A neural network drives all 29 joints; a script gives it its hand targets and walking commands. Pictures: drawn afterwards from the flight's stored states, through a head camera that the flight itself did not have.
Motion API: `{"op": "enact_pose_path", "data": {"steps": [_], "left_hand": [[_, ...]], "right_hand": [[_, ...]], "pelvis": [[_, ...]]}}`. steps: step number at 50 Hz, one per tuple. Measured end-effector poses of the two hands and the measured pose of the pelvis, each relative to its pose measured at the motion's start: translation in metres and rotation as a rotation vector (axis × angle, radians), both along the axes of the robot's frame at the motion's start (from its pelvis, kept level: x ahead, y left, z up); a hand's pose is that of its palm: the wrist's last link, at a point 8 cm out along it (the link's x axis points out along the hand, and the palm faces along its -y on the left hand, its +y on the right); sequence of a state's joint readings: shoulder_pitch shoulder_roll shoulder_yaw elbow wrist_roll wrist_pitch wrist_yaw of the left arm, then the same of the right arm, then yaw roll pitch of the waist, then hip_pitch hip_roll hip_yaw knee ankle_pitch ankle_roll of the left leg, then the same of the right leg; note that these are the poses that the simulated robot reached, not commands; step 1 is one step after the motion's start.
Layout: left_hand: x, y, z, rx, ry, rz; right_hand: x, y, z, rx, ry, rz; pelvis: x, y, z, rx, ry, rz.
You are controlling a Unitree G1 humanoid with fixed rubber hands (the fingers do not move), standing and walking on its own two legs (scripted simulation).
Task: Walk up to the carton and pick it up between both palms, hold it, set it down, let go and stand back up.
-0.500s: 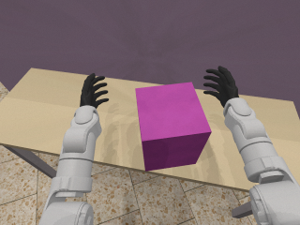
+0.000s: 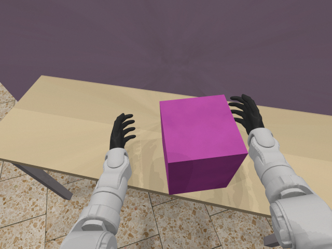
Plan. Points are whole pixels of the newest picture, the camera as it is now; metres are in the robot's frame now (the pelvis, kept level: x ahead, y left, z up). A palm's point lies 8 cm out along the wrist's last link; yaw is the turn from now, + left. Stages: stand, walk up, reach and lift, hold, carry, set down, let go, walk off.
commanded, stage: reach and lift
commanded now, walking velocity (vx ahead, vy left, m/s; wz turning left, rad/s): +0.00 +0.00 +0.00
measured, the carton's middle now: (195, 147) +0.40 +0.01 -0.03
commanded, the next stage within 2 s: none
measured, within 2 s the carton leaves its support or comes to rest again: neither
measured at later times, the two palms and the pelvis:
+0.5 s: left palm (126, 149) +0.34 +0.19 +0.00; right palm (243, 133) +0.44 -0.11 +0.01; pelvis -0.01 -0.01 -0.02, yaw +1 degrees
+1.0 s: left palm (138, 148) +0.35 +0.15 +0.00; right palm (238, 136) +0.43 -0.10 +0.01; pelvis -0.01 -0.02 -0.02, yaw +1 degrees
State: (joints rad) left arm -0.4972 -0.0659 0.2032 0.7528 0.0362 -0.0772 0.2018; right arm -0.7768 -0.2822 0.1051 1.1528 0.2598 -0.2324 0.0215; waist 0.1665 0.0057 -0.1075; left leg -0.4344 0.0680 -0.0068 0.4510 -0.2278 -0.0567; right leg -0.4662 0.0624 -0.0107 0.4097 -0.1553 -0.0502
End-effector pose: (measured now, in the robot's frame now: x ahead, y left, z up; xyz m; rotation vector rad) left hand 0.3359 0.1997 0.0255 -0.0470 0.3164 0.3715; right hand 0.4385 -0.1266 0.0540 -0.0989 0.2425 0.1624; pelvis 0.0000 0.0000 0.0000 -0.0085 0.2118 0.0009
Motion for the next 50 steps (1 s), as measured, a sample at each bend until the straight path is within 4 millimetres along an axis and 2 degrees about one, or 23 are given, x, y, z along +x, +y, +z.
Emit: {"op": "enact_pose_path", "data": {"steps": [8, 19, 26, 35, 50], "left_hand": [[-0.001, 0.001, -0.018, 0.014, -0.026, -0.001], [0.003, -0.008, -0.025, 0.028, -0.044, -0.01], [0.006, -0.016, -0.027, 0.016, -0.066, -0.001], [0.013, -0.051, -0.024, -0.011, -0.081, -0.026], [0.014, -0.046, -0.023, 0.009, -0.072, 0.018]], "right_hand": [[0.0, 0.002, -0.02, -0.009, 0.026, -0.009], [-0.001, 0.007, -0.043, 0.023, 0.019, -0.001], [0.002, 0.012, -0.043, 0.037, -0.019, 0.008], [-0.004, 0.017, -0.043, 0.037, -0.012, -0.018], [-0.008, 0.026, -0.044, 0.046, -0.02, -0.039]], "pelvis": [[-0.005, 0.002, -0.008, -0.009, 0.084, 0.01], [-0.012, -0.001, -0.018, -0.007, 0.148, 0.012], [-0.015, -0.006, -0.023, 0.0, 0.18, 0.015], [-0.017, -0.014, -0.023, 0.012, 0.159, 0.01], [-0.012, -0.024, -0.019, 0.026, 0.124, 0.015]]}}
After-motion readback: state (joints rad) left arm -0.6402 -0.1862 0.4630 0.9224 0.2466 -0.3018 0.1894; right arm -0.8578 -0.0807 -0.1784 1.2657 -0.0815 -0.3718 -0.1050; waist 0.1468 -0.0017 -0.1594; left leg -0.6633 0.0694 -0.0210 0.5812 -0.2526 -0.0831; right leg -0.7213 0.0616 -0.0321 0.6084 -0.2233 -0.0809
